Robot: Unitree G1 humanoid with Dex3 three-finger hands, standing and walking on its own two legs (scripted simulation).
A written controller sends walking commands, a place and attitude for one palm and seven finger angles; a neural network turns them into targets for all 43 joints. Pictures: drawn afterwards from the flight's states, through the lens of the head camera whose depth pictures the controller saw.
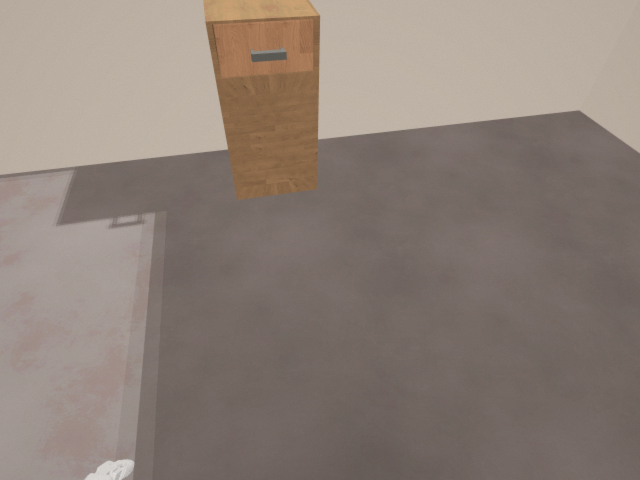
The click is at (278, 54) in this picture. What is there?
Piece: drawer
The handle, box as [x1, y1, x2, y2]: [250, 47, 286, 61]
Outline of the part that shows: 286,53 282,47 280,47 278,50 254,51 250,49 252,61 286,59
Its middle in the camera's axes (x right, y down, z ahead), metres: -0.20 -0.67 +1.40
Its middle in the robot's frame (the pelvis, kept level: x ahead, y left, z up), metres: +1.49 +0.25 -0.07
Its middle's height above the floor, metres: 0.69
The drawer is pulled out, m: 0.00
